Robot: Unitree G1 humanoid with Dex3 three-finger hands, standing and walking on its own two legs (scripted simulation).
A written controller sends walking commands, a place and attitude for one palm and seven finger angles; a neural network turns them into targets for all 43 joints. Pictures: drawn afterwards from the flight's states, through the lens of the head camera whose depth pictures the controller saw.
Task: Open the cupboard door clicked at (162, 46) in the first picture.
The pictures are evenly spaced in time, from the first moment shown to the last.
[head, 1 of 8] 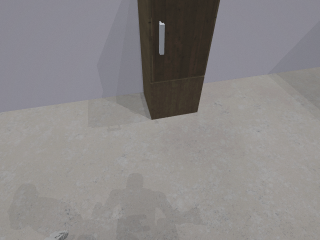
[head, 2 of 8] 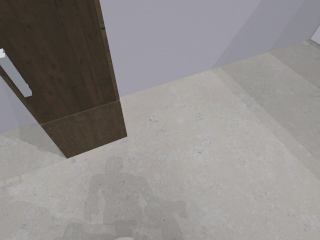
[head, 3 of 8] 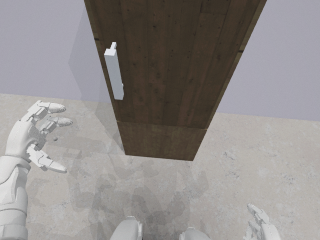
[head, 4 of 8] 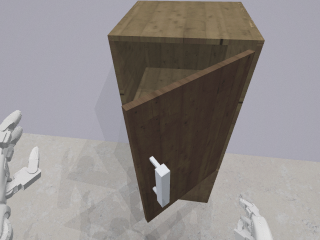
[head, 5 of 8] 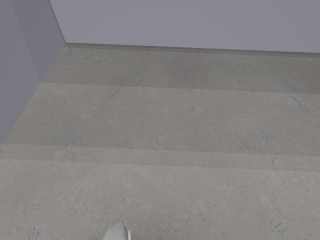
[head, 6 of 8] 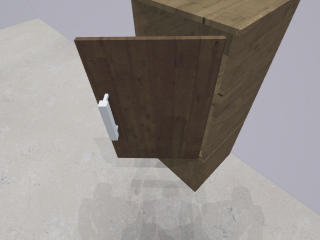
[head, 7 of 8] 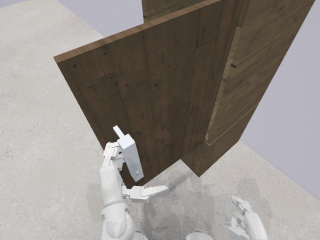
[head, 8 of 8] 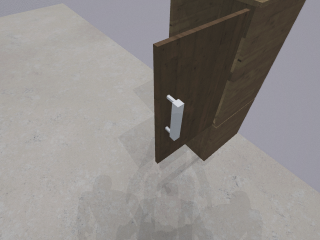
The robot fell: no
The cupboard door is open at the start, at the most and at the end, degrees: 0 91 89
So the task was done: yes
